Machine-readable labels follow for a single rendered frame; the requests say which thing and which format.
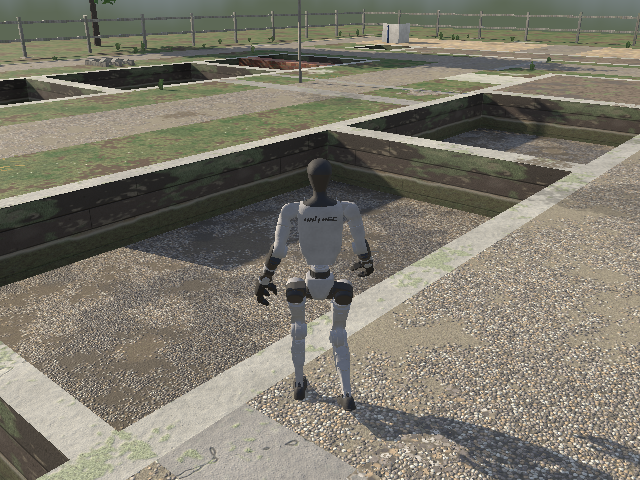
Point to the robot left hand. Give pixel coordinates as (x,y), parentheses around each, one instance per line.
(260,291)

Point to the robot left upper arm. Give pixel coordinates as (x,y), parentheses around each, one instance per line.
(288,212)

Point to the humanoid robot head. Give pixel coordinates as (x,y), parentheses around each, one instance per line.
(319,173)

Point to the right robot shin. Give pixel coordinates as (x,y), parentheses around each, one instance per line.
(342,364)

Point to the left robot forearm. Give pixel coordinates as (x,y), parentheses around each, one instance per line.
(269,268)

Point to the right robot forearm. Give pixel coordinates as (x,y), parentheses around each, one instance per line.
(366,259)

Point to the robot right upper arm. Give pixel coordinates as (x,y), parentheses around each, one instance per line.
(351,211)

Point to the robot right hand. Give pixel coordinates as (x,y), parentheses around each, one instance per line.
(367,272)

